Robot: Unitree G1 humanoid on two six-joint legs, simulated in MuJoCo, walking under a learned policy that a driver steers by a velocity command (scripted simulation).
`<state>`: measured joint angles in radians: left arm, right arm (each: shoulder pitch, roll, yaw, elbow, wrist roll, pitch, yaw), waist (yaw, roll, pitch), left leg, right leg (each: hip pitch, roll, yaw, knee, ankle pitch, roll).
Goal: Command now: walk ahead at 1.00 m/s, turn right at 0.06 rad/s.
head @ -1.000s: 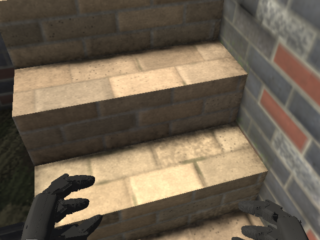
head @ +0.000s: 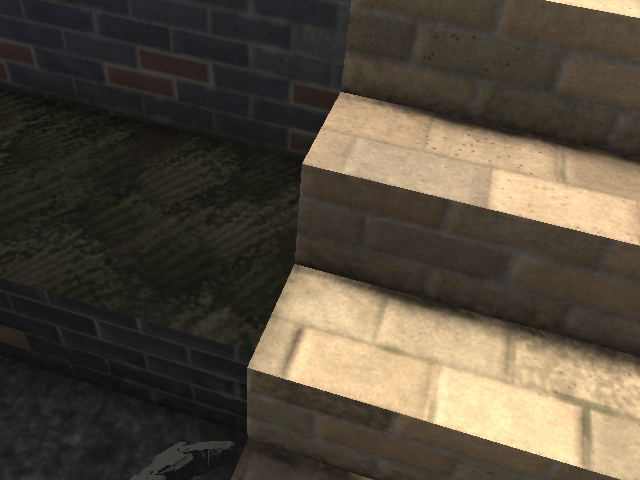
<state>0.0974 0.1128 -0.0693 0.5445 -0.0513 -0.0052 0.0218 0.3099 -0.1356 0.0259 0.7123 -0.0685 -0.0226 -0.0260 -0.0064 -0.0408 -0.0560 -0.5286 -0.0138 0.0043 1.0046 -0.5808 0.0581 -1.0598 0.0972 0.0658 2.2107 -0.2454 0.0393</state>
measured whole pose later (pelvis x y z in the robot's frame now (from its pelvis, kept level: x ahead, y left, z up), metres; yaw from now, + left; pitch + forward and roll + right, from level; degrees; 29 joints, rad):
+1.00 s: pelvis +0.11 -0.21 +0.16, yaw -38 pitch +0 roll -1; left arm 0.12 0.15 -0.04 0.72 0.07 -0.02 -0.01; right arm 0.24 -0.24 0.01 0.97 0.00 0.03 0.02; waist -0.03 0.09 0.08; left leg -0.57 -0.03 -0.16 1.70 -0.04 0.04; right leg -0.84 -0.04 -0.07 1.20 -0.37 -0.04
